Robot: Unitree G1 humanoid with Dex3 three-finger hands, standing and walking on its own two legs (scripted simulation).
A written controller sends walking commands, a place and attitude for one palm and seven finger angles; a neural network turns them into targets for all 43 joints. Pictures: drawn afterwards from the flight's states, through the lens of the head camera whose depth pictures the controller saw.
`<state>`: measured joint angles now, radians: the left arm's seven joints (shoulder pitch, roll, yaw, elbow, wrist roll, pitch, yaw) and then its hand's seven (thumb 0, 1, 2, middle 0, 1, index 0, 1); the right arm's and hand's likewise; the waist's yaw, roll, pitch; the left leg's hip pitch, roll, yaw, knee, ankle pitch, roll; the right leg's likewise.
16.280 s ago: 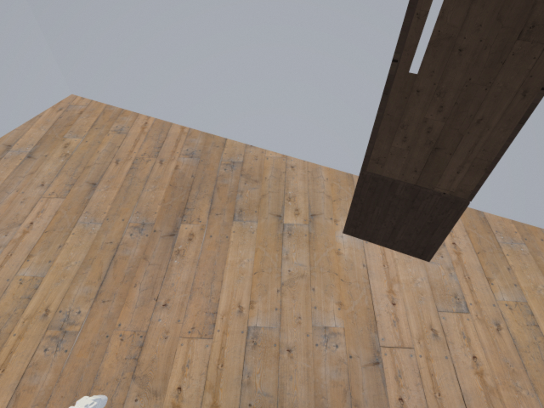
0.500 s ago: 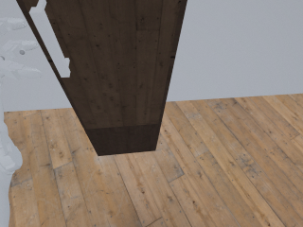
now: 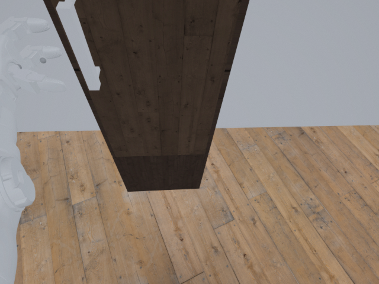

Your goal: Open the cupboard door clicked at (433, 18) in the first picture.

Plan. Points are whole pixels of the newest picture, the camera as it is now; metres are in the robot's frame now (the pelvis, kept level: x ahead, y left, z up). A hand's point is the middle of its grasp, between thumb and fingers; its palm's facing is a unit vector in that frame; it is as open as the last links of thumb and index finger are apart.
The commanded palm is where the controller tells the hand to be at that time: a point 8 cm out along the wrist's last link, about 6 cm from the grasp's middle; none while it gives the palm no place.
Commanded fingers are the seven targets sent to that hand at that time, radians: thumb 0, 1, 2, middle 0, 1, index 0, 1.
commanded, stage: move the hooked fingers beside the handle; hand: left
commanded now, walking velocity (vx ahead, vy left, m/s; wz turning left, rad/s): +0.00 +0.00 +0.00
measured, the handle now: (84, 46) +0.56 +0.18 +0.17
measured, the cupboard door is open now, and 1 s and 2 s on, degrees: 0 0 0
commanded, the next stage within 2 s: slide the fingers in behind the handle in 0.06 s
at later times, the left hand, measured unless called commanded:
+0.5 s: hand (55, 57) +0.51 +0.23 +0.18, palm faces +0.00 -1.00 +0.02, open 14.0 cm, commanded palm +0.49 +0.27 +0.17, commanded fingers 0.00 -0.50 0.30 -0.30 -1.20 -0.30 -1.20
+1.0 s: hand (75, 59) +0.50 +0.19 +0.18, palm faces +0.01 -1.00 +0.01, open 14.0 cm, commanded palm +0.48 +0.23 +0.17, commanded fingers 0.00 -0.50 0.30 -0.30 -1.20 -0.30 -1.20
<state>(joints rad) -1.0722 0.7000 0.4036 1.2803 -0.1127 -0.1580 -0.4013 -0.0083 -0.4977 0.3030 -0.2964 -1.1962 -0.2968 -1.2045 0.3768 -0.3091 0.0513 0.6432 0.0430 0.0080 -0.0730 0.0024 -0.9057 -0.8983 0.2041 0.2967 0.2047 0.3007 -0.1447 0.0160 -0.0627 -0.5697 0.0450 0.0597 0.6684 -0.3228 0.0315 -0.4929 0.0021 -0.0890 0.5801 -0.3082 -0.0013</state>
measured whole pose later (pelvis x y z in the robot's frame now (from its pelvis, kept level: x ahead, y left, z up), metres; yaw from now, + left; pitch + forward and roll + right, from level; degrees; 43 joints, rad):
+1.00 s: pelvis +0.00 -0.01 +0.00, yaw +0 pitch +12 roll -2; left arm -1.05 0.56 0.37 1.21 -0.11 -0.17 -0.27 -0.01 -0.50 0.30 -0.30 -1.20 -0.30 -1.20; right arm 0.39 -0.29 0.04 0.65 0.03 -0.01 -0.04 0.00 -0.91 -0.90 0.20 0.30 0.20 0.30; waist -0.14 0.03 -0.07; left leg -0.55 0.05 0.06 0.67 -0.32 0.02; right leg -0.48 0.01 -0.08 0.60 -0.31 -0.01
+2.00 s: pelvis -0.01 -0.01 +0.00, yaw +0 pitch +11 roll -2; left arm -1.05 0.49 0.33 1.20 -0.11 -0.18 -0.20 -0.01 -0.42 0.33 -0.30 -1.20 -0.30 -1.21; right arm 0.40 -0.29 0.03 0.67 0.03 -0.03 -0.04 0.00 -0.91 -0.90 0.20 0.30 0.20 0.30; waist -0.13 0.04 -0.06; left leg -0.53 0.05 0.06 0.66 -0.31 0.02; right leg -0.47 0.01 -0.08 0.60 -0.31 -0.01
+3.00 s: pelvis +0.00 -0.01 +0.00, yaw -2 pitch +9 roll -1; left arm -0.81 0.41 0.34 0.91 -0.16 -0.12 -0.20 0.01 0.74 0.79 -0.37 -1.35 -0.37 -1.35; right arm 0.42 -0.29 0.02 0.63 0.05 0.00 -0.02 0.01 -0.91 -0.90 0.20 0.30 0.20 0.30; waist -0.11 0.05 -0.09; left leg -0.46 0.05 0.09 0.62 -0.32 0.02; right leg -0.41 0.01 -0.04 0.56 -0.31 -0.01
